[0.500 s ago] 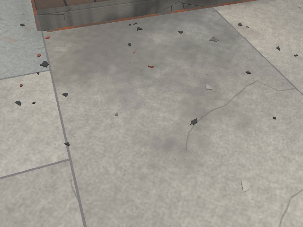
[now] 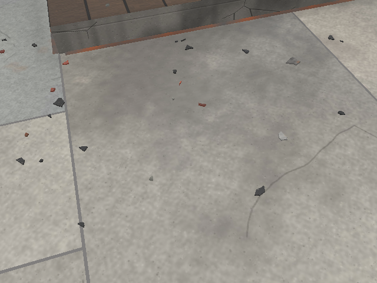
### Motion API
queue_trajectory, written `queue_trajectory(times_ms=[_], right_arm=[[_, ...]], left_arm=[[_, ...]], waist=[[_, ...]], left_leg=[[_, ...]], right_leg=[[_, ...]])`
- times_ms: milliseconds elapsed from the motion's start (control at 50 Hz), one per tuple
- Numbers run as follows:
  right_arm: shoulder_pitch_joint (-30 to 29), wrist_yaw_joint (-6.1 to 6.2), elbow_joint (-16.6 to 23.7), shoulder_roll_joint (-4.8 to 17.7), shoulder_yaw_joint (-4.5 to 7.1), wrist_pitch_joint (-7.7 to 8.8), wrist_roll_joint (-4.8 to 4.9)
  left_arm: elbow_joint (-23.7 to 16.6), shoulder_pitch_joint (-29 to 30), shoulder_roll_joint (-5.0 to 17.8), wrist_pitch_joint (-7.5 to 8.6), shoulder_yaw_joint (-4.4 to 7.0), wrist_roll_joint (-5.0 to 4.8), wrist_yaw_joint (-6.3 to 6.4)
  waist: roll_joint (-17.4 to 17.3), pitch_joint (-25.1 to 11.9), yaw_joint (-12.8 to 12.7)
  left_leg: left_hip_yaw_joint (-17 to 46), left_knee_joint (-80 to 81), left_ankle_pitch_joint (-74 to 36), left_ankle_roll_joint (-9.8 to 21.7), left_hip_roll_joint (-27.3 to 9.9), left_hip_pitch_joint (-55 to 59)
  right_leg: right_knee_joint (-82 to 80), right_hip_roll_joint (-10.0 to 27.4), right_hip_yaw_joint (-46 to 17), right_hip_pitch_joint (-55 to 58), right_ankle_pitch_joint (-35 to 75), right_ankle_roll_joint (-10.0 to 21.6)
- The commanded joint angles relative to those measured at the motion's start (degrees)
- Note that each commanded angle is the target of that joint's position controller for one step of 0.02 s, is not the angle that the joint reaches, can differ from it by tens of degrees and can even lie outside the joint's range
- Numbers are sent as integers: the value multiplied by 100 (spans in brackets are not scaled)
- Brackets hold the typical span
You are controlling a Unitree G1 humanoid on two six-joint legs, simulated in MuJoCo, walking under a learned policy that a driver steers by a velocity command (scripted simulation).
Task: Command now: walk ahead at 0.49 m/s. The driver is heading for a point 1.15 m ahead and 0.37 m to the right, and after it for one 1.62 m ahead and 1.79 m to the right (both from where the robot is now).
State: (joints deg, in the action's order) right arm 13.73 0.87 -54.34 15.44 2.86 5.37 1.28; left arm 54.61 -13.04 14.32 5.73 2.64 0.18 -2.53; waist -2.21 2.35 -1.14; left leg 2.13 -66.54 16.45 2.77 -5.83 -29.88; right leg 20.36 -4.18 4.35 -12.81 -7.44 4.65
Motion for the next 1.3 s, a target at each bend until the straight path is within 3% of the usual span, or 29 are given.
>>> queue_trajectory(times_ms=[20,80,140,240,300,320,340,360,380,400,420,440,460,500,560,700,800,840,880,900,920,940,960,980,1000,1020,1100,1200,1300], right_arm=[[342,45,235,296,95,-90,-62],[-370,18,497,321,104,-55,-122],[-1039,-54,681,194,39,9,-91],[-1846,-221,1006,224,-24,64,-16],[-1720,-309,1086,433,30,108,1],[-1375,-305,1020,580,102,124,-10],[-512,-271,773,813,240,135,-14],[637,-208,520,1218,377,140,-100],[1240,-192,356,1711,510,82,-151],[1234,-191,394,1138,340,77,-148],[745,-172,447,860,243,89,-134],[232,-169,545,687,184,104,-128],[-95,-189,558,487,133,126,-134],[-362,-208,507,326,103,174,-210],[-304,-157,388,474,162,220,-240],[59,49,273,780,251,117,-187],[410,73,165,937,338,-96,-55],[253,97,250,1104,392,-177,-27],[49,117,342,1195,405,-270,7],[98,125,437,1091,353,-246,-64],[652,20,738,126,74,-88,-284],[173,-68,865,456,82,195,-36],[-467,-118,1041,739,161,342,189],[-548,-95,1048,710,142,409,139],[-507,-47,954,751,186,399,-26],[-374,-36,926,825,241,327,-98],[-572,-14,1092,578,218,91,-221],[-1599,-83,1438,349,112,115,-166],[-1990,-205,1686,587,157,224,-84]], left_arm=[[-249,170,684,138,108,6,66],[-156,-171,821,87,134,-7,194],[-71,-502,895,43,137,-64,255],[183,-1088,940,-96,162,-119,274],[198,-1039,1051,-198,218,-121,301],[167,-952,1083,-226,226,-123,299],[129,-855,1002,-255,187,-106,291],[-28,-808,795,-242,84,-28,285],[-81,-1518,43,-129,-130,-40,230],[7,-1317,455,-9,-39,-156,231],[-157,-808,917,44,111,-335,235],[-221,-540,902,43,123,-346,273],[-223,-408,818,0,155,-271,314],[-157,-658,532,-177,178,-239,314],[-295,-526,354,-345,191,-219,313],[-841,722,217,-290,132,-114,115],[-1305,1325,269,-305,119,-139,-71],[-1380,1087,459,-330,212,-152,-112],[-1139,-171,888,-346,467,-193,-80],[-900,-1113,1361,-388,691,-195,41],[-891,-1054,2007,-374,787,-238,106],[-1087,-1248,1663,-289,651,-140,80],[-1053,-1055,1298,-207,549,-81,69],[-1112,-681,1092,-152,490,-114,74],[-1223,-210,866,-143,421,-124,78],[-1334,55,729,-132,366,-68,99],[-1350,-111,983,-107,414,-103,234],[-1273,-530,1047,-191,432,-146,348],[-1157,-873,990,-270,422,-178,379]], waist=[[495,16,276],[398,127,94],[415,173,-138],[413,314,-381],[574,131,-147],[654,-96,82],[616,-602,534],[330,-1477,966],[-1054,-2383,729],[-910,-2498,879],[-673,-1560,784],[-369,-1030,580],[-204,-624,428],[-425,-361,121],[-269,-116,9],[13,230,332],[5,362,428],[-196,57,174],[-204,-668,-579],[251,-1182,-959],[1828,-1561,-229],[1212,-2358,-531],[861,-1557,-638],[462,-1072,-396],[211,-743,-124],[303,-649,89],[294,-392,195],[625,-183,-203],[750,-181,-323]], left_leg=[[196,484,-528,-123,-410,-452],[136,1629,-1528,-262,-392,-937],[-117,2774,-2311,-282,-151,-660],[-155,3603,-2080,-184,43,-834],[-207,3842,-1400,38,197,-466],[-324,3929,-1219,135,369,180],[-426,4061,-1304,299,514,1384],[302,3763,-1420,642,-212,3250],[2883,4116,-387,1493,-1711,5522],[3765,4763,-27,1435,-1848,5421],[2792,4881,-89,1097,-1661,4636],[2003,5061,-481,919,-1450,3764],[1432,5325,-722,803,-1221,3058],[669,5710,-964,667,-917,2247],[-25,5951,-1580,758,-874,1976],[-1023,6094,-1907,662,-866,2474],[-1323,5523,-2802,542,-1190,3542],[-1495,4812,-4618,408,-1187,3682],[-1696,2966,-5592,172,-938,3295],[-1708,1296,-4206,-110,-684,2053],[-1285,-773,1268,-487,488,-591],[156,-1510,1874,-391,788,-1351],[284,-1461,1320,-213,484,-1915],[278,-981,778,-107,207,-1771],[272,-460,461,-135,2,-1316],[318,-133,251,-176,-132,-836],[116,988,-358,-522,-65,-551],[8,3130,-2100,-615,372,-193],[205,3917,-1949,-452,548,-26]], right_leg=[[-1550,1631,-1491,-131,138,1009],[-1597,1546,-1225,193,434,912],[-1578,1370,-852,319,610,725],[-1195,1703,-866,1341,823,689],[-681,1934,-933,1867,1745,551],[-225,1865,-921,1826,2637,482],[736,1588,-769,1558,3271,350],[2305,1260,-575,457,2373,170],[4531,223,-276,-1994,-694,-280],[5295,207,-1215,-2579,-2548,-209],[5535,511,-1260,-2978,-2191,-123],[5334,834,-1087,-2860,-1648,-126],[4995,1014,-1037,-2665,-1260,-159],[4684,1224,-1046,-2052,-812,-201],[4439,1271,-1041,-2295,-355,-287],[2334,1157,-588,-2609,1113,-332],[1715,993,-222,-2836,409,-60],[1692,642,121,-2168,-144,150],[1352,120,355,-377,-159,477],[1111,384,-434,1344,-101,758],[678,1873,-3589,3230,-746,1789],[-340,2365,-5331,3696,-1516,2124],[-500,2246,-4571,3286,-1095,1768],[-442,2006,-3798,2462,-567,1540],[-467,1756,-3163,1578,45,1364],[-572,1592,-2799,988,537,1292],[-832,1307,-2157,172,1445,1271],[-722,873,-1786,-117,796,830],[-139,1158,-2476,558,413,704]])
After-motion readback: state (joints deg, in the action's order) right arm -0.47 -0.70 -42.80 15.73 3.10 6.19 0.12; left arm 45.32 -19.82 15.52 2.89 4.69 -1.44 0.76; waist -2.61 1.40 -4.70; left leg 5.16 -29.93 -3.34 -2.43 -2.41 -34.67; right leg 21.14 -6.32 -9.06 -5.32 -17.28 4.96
